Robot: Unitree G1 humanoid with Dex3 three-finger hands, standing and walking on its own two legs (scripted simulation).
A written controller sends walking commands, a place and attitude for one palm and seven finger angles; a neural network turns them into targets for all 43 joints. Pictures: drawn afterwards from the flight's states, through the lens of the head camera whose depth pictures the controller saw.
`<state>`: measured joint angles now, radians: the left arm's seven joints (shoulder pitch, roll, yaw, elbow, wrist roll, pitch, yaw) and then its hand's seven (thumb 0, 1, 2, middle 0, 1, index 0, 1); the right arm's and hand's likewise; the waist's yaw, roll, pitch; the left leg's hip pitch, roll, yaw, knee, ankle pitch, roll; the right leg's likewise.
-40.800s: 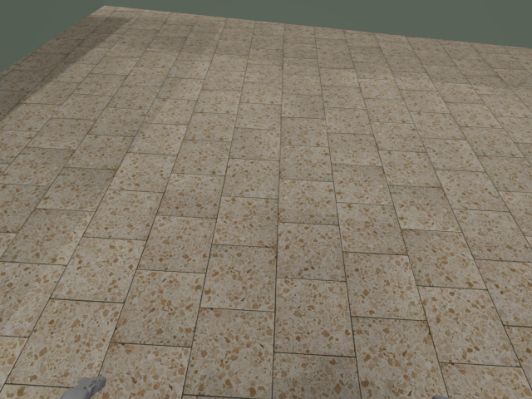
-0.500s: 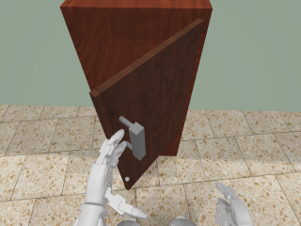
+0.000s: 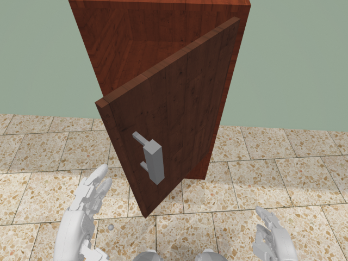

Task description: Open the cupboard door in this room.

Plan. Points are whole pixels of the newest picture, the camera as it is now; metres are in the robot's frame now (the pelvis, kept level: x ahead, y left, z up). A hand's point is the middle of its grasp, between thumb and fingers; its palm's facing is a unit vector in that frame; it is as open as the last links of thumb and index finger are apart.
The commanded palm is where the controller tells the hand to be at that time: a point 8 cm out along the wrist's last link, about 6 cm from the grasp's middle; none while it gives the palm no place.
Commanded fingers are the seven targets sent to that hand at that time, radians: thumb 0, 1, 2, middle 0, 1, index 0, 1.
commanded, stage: slide the hand sideways off the handle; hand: left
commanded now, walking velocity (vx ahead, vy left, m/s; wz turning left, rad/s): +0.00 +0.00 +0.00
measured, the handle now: (148, 158) +0.32 +0.08 +0.07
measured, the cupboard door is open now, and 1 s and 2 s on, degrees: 51 51 51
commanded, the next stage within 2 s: draw the hand back to the body in 0.06 s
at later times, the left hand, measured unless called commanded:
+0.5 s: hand (82, 222) +0.18 +0.16 +0.11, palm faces -0.02 -1.00 -0.07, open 16.3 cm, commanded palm +0.15 +0.23 +0.12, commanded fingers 0.00 -0.50 0.30 -0.15 -0.30 -0.15 -0.30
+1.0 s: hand (15, 198) +0.19 +0.25 +0.17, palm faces +0.28 -0.88 -0.38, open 13.4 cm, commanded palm +0.15 +0.29 +0.20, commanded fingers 0.00 0.31 0.64 -0.18 -0.30 -0.18 -0.30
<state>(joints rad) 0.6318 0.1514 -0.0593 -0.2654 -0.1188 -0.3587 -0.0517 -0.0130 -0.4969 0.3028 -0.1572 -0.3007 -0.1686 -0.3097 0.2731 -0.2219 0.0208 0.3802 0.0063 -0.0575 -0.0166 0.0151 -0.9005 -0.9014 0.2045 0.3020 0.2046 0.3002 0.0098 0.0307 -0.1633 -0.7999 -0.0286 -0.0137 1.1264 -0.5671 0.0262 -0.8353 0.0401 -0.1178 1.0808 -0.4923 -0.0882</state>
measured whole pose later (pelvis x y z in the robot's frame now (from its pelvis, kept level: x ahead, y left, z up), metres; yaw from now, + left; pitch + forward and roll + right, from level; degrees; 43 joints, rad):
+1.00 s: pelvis +0.02 +0.03 +0.06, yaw -1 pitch +1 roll -2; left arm 0.63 0.33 0.15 -0.45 -0.04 -0.04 0.12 -0.01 -0.02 0.51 -0.17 -0.30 -0.17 -0.30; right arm 0.28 -0.22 0.06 0.51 0.02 -0.10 -0.11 0.02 -0.90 -0.90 0.20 0.30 0.21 0.30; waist 0.05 0.06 -0.08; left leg -0.31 -0.05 0.00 0.70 -0.41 0.07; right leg -0.34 0.04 -0.07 0.64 -0.33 -0.04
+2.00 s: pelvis +0.01 +0.00 +0.08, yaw -2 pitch -1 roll -1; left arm 0.45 0.37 0.39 -0.36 -0.04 -0.15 0.11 0.01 0.89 0.90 -0.21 -0.30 -0.21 -0.30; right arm 0.18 -0.24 0.02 0.60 0.01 -0.08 -0.06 0.01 -0.90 -0.90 0.21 0.30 0.21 0.30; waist 0.04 0.08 0.01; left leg -0.15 0.00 0.01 0.47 -0.29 0.03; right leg -0.16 0.09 -0.06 0.36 -0.17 -0.08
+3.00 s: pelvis -0.15 +0.03 +0.08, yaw -4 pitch +2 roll -4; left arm 0.49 0.41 0.43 -0.55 -0.04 -0.19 0.17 0.01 0.89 0.90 -0.20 -0.30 -0.20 -0.30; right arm 0.19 -0.13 0.02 0.64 -0.03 -0.14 -0.04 0.01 -0.90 -0.90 0.21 0.30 0.21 0.30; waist 0.01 -0.02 -0.01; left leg -0.41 0.08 0.04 0.41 -0.05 0.02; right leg -0.27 0.04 0.00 0.77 -0.50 0.02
